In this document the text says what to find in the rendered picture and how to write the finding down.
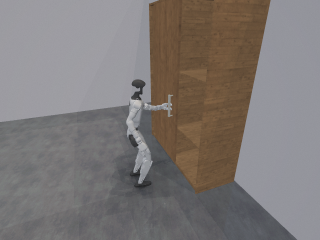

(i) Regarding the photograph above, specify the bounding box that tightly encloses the right robot forearm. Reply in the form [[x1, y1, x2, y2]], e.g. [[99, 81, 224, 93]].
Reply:
[[127, 121, 143, 144]]

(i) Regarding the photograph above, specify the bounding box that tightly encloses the robot left hand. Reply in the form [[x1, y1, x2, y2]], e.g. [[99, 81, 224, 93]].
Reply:
[[161, 103, 172, 110]]

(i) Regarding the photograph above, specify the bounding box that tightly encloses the robot left foot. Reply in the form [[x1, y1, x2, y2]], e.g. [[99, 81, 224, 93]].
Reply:
[[130, 170, 140, 177]]

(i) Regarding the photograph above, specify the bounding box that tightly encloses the left robot forearm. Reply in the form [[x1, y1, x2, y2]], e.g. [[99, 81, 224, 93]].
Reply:
[[148, 105, 162, 111]]

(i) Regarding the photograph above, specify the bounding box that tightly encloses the robot right upper arm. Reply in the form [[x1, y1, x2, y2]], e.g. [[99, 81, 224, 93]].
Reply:
[[126, 100, 142, 126]]

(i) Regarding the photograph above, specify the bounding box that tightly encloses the robot left upper arm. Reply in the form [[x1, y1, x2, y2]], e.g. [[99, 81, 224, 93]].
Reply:
[[139, 96, 150, 110]]

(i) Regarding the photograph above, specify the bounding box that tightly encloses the handle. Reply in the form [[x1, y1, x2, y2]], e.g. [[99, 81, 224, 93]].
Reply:
[[168, 94, 173, 117]]

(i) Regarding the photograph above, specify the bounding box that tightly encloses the robot right hand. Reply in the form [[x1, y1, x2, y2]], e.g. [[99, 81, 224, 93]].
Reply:
[[138, 142, 151, 158]]

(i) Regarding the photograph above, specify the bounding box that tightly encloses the humanoid robot head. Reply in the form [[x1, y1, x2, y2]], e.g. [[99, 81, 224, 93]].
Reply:
[[131, 79, 146, 101]]

